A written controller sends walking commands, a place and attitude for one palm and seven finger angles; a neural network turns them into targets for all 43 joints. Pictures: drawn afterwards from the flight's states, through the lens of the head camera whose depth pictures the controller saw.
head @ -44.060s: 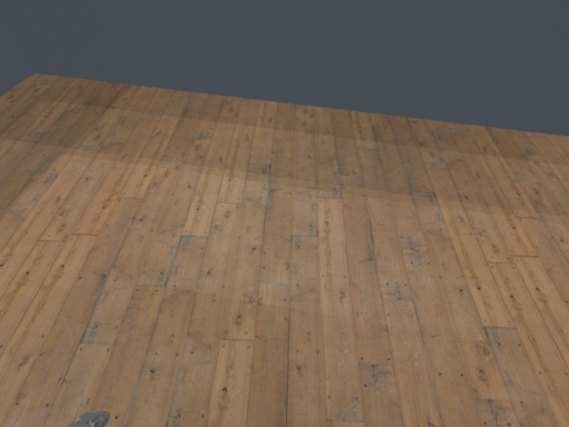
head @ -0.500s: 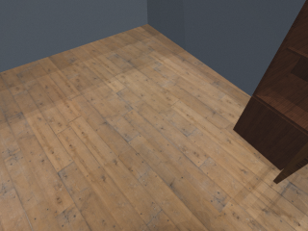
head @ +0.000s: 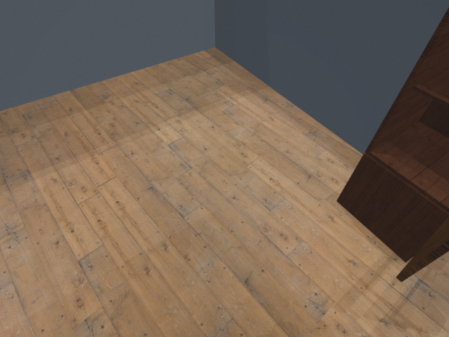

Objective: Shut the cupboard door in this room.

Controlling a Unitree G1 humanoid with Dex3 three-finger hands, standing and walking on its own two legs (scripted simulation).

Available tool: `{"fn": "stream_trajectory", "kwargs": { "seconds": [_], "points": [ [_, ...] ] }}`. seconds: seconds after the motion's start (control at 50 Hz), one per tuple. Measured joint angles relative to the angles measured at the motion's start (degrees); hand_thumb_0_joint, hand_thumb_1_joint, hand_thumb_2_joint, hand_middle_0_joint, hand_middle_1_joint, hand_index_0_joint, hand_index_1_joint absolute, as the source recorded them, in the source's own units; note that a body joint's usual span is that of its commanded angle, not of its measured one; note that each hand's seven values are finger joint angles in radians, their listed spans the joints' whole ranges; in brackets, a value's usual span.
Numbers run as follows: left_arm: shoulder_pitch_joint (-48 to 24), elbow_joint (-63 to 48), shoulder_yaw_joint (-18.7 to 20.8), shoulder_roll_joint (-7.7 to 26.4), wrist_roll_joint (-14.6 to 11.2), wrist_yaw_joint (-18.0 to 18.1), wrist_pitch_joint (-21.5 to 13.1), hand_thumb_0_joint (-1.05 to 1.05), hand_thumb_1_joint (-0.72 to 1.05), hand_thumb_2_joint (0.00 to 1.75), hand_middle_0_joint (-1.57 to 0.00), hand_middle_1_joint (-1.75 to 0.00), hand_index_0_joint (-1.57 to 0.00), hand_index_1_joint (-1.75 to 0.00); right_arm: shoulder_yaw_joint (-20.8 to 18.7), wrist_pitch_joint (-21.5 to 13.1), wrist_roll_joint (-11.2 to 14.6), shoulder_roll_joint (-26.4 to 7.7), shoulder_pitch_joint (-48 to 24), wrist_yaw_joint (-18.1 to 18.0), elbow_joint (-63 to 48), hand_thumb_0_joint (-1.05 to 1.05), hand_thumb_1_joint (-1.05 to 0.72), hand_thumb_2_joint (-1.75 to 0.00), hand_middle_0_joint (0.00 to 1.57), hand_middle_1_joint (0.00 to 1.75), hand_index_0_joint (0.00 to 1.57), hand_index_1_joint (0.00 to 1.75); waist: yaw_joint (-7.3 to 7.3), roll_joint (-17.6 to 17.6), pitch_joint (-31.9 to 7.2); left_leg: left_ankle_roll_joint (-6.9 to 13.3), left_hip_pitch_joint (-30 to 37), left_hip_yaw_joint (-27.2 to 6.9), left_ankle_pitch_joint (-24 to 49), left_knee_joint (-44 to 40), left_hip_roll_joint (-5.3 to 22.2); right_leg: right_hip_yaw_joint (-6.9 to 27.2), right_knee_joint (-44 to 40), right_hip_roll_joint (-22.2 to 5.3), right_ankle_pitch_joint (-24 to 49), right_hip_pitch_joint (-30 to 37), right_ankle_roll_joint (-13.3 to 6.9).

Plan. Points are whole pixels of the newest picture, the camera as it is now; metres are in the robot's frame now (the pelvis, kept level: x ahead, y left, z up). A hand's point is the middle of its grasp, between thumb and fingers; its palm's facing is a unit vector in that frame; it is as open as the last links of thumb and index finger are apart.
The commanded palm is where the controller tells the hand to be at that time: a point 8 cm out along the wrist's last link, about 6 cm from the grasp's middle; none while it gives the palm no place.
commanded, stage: stand and wait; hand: left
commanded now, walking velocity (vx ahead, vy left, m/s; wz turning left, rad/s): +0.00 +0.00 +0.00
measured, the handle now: out of the picture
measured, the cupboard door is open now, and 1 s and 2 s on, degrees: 93 93 93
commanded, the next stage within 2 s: turn or walk to find it in 0.06 s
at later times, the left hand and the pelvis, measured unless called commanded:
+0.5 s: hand out of the picture +0.02 +0.20 -0.18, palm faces +0.14 -0.96 -0.23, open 7.4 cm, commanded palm none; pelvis -0.02 -0.01 -0.01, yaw +7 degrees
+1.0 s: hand out of the picture -0.06 +0.12 -0.16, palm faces +0.40 -0.88 -0.27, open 7.4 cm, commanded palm none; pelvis -0.02 -0.07 +0.00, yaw +23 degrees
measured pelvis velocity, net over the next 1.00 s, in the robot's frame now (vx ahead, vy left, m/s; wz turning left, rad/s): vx -0.02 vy -0.07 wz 0.40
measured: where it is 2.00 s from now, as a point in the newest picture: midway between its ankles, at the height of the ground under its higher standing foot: outside the picture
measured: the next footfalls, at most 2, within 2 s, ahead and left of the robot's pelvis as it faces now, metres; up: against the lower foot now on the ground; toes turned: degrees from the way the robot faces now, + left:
right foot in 0.66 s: +0.02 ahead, -0.13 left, +0.00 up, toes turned +10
left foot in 1.18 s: -0.06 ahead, +0.07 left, +0.00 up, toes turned +34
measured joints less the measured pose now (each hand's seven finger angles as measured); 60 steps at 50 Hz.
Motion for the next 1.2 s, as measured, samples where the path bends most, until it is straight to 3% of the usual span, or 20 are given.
{"fn": "stream_trajectory", "kwargs": {
  "seconds": [0.2, 0.42, 0.54, 0.6, 0.66, 0.7, 0.74, 0.8, 0.88, 1.06, 1.16, 1.2],
  "points": [
    [-0.61, -0.69, 0.39, 0.35, -0.08, 0.03, 0.16, 0.00, 0.92, 0.90, -0.20, -0.30, -0.20, -0.30, 0.28, 0.35, -0.03, 0.61, 0.88, 0.17, -0.12, 0.00, -0.93, -0.90, 0.20, 0.30, 0.20, 0.30, -0.30, -0.45, 0.21, -0.73, -0.61, -1.36, 0.27, 0.52, 0.56, -1.40, -0.09, 0.51, -0.02, 0.26, -0.77],
    [-2.66, -4.67, 2.64, 1.89, 0.30, -0.45, 1.82, 0.00, 0.91, 0.90, -0.20, -0.30, -0.20, -0.30, -1.12, 1.77, -0.53, 0.37, 0.76, 1.14, -3.71, 0.00, -0.91, -0.90, 0.20, 0.30, 0.20, 0.30, -0.41, -1.09, 1.47, 0.11, -7.66, -4.42, -2.52, 9.10, -1.15, -4.26, 7.22, -1.86, -3.26, -4.53, -0.26],
    [-6.13, -7.11, 3.13, 3.61, 0.02, -0.63, 2.48, 0.00, 0.91, 0.90, -0.20, -0.30, -0.20, -0.30, -1.32, 0.70, -0.99, 0.46, 0.81, 0.55, -6.03, 0.00, -0.91, -0.90, 0.20, 0.30, 0.20, 0.30, -1.63, -0.30, 1.68, 0.07, -8.73, -7.83, 1.05, 5.15, -1.99, 2.55, 22.52, 1.85, -13.53, -10.70, 1.60],
    [-7.98, -8.97, 2.92, 3.54, -0.29, -0.87, 1.90, 0.00, 0.91, 0.90, -0.20, -0.30, -0.20, -0.30, -1.55, 1.13, -1.11, -0.54, 0.75, 0.55, -6.58, 0.00, -0.91, -0.90, 0.20, 0.30, 0.20, 0.30, -1.96, 1.10, 1.50, -0.85, -8.91, -10.28, 3.11, 2.72, -2.14, 3.83, 18.37, 3.08, -12.42, -9.92, 2.04],
    [-8.70, -10.81, 2.47, 3.43, -0.47, -1.01, 0.70, 0.00, 0.91, 0.90, -0.20, -0.30, -0.20, -0.30, -2.10, 1.74, -0.85, -1.85, 0.80, 0.88, -7.11, 0.00, -0.91, -0.90, 0.20, 0.30, 0.20, 0.30, -1.84, 1.70, 0.90, -2.35, -9.95, -12.20, 3.33, 3.46, -2.98, 4.09, 4.72, 3.19, -3.71, -5.24, 2.18],
    [-8.68, -11.23, 2.17, 2.73, 0.03, -0.81, -0.12, 0.00, 0.91, 0.90, -0.20, -0.30, -0.20, -0.30, -2.81, 2.27, -0.52, -3.21, 0.23, 1.17, -7.18, 0.00, -0.91, -0.90, 0.20, 0.30, 0.20, 0.30, -1.90, 3.12, 1.16, -1.95, -11.93, -11.87, -1.78, 9.28, -2.75, 2.53, 4.15, 3.64, -1.92, -4.38, -0.84],
    [-7.66, -11.70, 1.93, 2.25, 0.25, -0.76, -0.42, 0.00, 0.91, 0.90, -0.20, -0.30, -0.20, -0.30, -3.41, 3.24, -0.67, -4.16, -0.53, 1.35, -7.18, 0.00, -0.91, -0.90, 0.20, 0.30, 0.20, 0.30, -1.78, 2.71, 1.04, -1.66, -15.19, -9.13, -8.48, 20.45, -3.45, 1.49, 4.84, 2.62, -2.92, -3.71, -3.17],
    [-5.69, -11.50, 1.69, 1.50, 0.37, -0.57, -0.17, 0.00, 0.91, 0.90, -0.20, -0.30, -0.20, -0.30, -4.05, 3.82, -0.78, -5.63, -2.01, 1.82, -7.52, 0.00, -0.91, -0.90, 0.20, 0.30, 0.20, 0.30, -1.73, 2.25, 1.15, -1.92, -18.88, -5.88, -7.45, 34.20, -2.83, 0.28, 2.83, 1.47, -2.50, -1.87, -3.95],
    [-3.08, -10.91, 1.36, 0.91, 0.49, -0.63, -0.22, 0.00, 0.91, 0.90, -0.20, -0.30, -0.20, -0.30, -4.05, 3.96, -0.75, -6.66, -3.13, 2.24, -8.04, 0.00, -0.91, -0.90, 0.20, 0.30, 0.20, 0.30, -1.59, 1.70, 1.49, -3.01, -19.99, -4.48, -3.96, 40.14, -0.92, -2.06, 0.77, 0.58, -1.77, -0.49, -4.04],
    [2.68, -8.78, 1.22, 1.31, 0.99, -0.72, -0.39, 0.00, 0.91, 0.90, -0.20, -0.30, -0.20, -0.30, -2.23, 4.45, -0.22, -6.00, -7.32, 2.23, -7.81, 0.00, -0.92, -0.90, 0.19, 0.30, 0.20, 0.30, 1.31, 0.24, 3.47, -3.28, -14.38, -2.14, -7.65, 26.81, 0.83, -6.87, 0.99, -1.09, -2.43, -0.57, -3.57],
    [4.96, -6.84, 1.94, 3.32, 1.04, -0.69, 0.20, 0.00, 0.91, 0.90, -0.20, -0.30, -0.20, -0.30, -0.93, 3.26, 0.14, -4.32, -9.87, 2.37, -9.16, 0.00, -0.92, -0.90, 0.19, 0.30, 0.20, 0.30, 2.75, -1.02, 3.80, -1.86, -8.35, 1.42, -4.68, 11.40, 0.26, -9.71, 4.24, -2.56, -4.37, -1.28, -2.03],
    [5.61, -6.15, 2.37, 4.47, 0.65, -0.79, 0.67, 0.00, 0.91, 0.90, -0.20, -0.30, -0.20, -0.30, -0.70, 2.24, -0.08, -3.50, -10.48, 2.51, -9.91, 0.00, -0.91, -0.90, 0.20, 0.30, 0.20, 0.30, 2.93, -2.18, 3.64, 0.35, -5.82, 2.67, -0.85, 5.87, -0.48, -9.58, 9.07, -4.05, -6.22, -2.95, -0.80]
  ]
}}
